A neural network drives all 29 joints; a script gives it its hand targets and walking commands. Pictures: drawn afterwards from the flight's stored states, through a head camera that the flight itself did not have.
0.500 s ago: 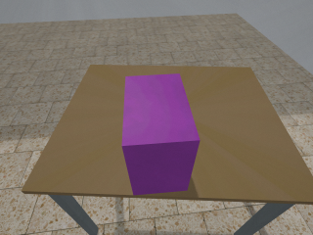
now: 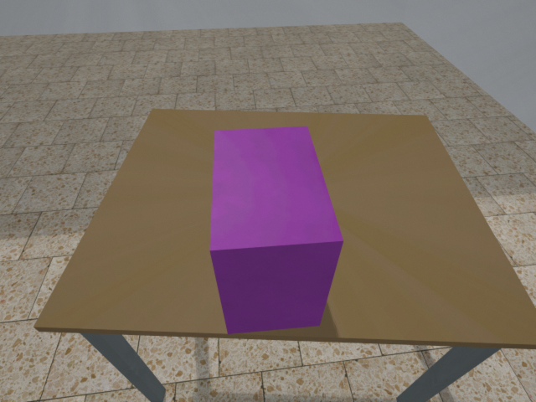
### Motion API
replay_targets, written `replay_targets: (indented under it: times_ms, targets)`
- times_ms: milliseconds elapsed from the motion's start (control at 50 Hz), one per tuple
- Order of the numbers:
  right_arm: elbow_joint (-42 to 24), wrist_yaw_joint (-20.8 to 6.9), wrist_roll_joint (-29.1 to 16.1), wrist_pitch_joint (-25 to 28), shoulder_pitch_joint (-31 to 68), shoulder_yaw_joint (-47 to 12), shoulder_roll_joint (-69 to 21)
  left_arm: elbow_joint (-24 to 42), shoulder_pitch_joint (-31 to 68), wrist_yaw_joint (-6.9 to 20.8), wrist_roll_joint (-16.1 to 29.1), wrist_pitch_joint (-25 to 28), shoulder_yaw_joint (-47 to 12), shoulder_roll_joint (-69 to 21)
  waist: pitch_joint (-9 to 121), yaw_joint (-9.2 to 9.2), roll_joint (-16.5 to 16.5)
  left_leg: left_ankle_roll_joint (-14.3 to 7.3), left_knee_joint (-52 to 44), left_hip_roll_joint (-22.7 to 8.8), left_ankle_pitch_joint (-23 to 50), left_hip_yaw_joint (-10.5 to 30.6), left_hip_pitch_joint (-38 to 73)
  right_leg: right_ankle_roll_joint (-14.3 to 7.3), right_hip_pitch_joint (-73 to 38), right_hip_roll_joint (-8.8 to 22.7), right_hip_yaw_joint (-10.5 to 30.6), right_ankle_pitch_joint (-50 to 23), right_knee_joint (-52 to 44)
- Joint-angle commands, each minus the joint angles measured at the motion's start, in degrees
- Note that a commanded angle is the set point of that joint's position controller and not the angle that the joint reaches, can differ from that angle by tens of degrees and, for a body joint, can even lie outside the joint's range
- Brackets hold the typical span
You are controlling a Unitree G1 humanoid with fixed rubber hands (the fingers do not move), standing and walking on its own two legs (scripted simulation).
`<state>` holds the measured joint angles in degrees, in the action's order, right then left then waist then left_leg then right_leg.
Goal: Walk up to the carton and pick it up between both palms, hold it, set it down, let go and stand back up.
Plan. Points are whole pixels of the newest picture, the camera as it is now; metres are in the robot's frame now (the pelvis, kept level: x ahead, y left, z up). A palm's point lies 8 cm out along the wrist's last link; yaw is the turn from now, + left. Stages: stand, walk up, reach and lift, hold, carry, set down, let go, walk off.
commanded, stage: stand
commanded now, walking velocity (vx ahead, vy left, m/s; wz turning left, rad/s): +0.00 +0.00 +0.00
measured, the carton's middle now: (267, 229) +0.42 +0.02 +0.02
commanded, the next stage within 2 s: none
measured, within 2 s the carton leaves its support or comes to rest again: neither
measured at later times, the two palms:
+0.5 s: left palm out of the picture +0.08 +0.31 -0.11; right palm out of the picture +0.07 -0.30 -0.11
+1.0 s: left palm out of the picture +0.08 +0.31 -0.11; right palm out of the picture +0.07 -0.30 -0.11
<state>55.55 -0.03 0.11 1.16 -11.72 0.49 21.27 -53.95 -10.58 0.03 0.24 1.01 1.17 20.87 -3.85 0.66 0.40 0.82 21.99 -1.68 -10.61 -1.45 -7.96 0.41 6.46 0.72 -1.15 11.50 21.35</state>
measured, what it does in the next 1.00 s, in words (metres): stands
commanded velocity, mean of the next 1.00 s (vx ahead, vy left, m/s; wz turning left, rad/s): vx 0.00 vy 0.00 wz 0.00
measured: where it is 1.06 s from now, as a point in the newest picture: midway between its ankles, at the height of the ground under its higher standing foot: outside the picture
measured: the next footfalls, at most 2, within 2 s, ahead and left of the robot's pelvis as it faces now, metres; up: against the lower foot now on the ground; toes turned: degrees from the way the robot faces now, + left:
none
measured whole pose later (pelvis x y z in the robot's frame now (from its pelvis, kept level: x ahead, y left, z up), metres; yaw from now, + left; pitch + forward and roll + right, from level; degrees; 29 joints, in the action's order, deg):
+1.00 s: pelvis +0.01 +0.01 +0.00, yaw +0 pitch -3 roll +0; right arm 58.6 0.3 0.1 0.8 -10.2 1.1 20.7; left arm -58.5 -9.9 -0.6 0.3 0.9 1.5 20.8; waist -3.5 0.1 0.6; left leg 0.4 19.6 -1.3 -10.1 -2.1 -6.5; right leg 1.1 5.2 1.4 -0.5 10.9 19.0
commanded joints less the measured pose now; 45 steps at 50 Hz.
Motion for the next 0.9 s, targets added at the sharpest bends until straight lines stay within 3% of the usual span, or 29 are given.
replay_targets:
  times_ms: [0,280,360,460,700,880]
  targets:
    - [-2.5,0.7,-0.1,0.9,0.3,2.3,10.9,2.9,0.3,-0.5,0.2,1.2,2.5,10.2,3.3,-0.59,-0.2,-2.0,-3.8,-6.6,4.9,5.4,0.3,-2.1,0.0,6.9,5.5,-3.6,-4.1]
    - [-1.6,0.6,0.0,0.7,2.0,2.4,10.8,1.1,1.5,-0.7,0.1,0.8,2.2,10.3,2.2,-0.24,0.1,-1.8,-4.6,-6.6,4.0,5.2,1.2,-1.7,1.3,6.6,5.4,-3.0,-5.1]
    - [-1.1,0.7,-0.2,0.7,1.8,2.5,11.3,0.6,1.1,-0.7,0.2,1.0,2.2,10.1,2.5,-0.22,-1.3,-1.9,-4.5,-6.6,3.5,4.9,0.8,-1.8,0.6,6.9,5.7,-3.6,-5.4]
    - [-0.9,0.8,0.0,0.7,2.6,2.6,11.2,0.1,0.7,-0.8,0.0,0.9,2.4,10.1,2.5,-0.74,0.5,-2.2,-4.9,-6.9,5.7,5.2,0.9,-1.7,0.2,6.7,5.2,-5.0,-5.0]
    - [0.0,1.0,-0.3,0.7,1.6,2.7,10.6,-1.2,1.1,-1.1,0.1,0.8,2.4,9.9,2.1,-0.19,-1.0,-2.0,-5.4,-6.8,5.7,4.9,1.7,-1.5,0.5,6.9,5.2,-4.6,-5.8]
    - [0.0,0.9,-0.2,0.6,2.0,2.7,10.2,-1.2,1.8,-1.1,-0.2,0.9,2.6,10.3,2.7,-0.38,0.2,-2.1,-5.7,-6.6,5.9,4.8,2.2,-1.8,0.5,6.8,5.2,-5.0,-5.4]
